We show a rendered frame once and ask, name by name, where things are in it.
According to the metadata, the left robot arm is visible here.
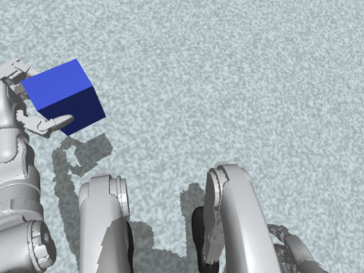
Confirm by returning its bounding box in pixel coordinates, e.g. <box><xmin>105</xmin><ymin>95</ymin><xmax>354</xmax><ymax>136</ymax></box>
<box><xmin>0</xmin><ymin>127</ymin><xmax>56</xmax><ymax>273</ymax></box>

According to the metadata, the carton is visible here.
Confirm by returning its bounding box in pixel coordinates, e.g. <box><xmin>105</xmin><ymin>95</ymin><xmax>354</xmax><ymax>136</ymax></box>
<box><xmin>21</xmin><ymin>59</ymin><xmax>106</xmax><ymax>136</ymax></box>

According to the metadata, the right robot foot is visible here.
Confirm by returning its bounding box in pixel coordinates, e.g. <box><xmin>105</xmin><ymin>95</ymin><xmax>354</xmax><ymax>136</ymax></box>
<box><xmin>192</xmin><ymin>206</ymin><xmax>219</xmax><ymax>273</ymax></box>

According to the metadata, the right robot arm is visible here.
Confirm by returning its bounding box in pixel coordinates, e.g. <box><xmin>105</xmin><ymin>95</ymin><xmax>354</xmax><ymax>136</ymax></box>
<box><xmin>296</xmin><ymin>260</ymin><xmax>328</xmax><ymax>273</ymax></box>

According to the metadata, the left robot hand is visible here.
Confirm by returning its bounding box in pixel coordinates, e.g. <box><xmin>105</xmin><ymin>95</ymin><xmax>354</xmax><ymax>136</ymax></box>
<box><xmin>0</xmin><ymin>58</ymin><xmax>75</xmax><ymax>139</ymax></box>

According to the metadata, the right robot hand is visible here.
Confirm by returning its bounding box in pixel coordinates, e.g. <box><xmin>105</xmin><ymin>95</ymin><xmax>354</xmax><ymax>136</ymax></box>
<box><xmin>267</xmin><ymin>224</ymin><xmax>315</xmax><ymax>273</ymax></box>

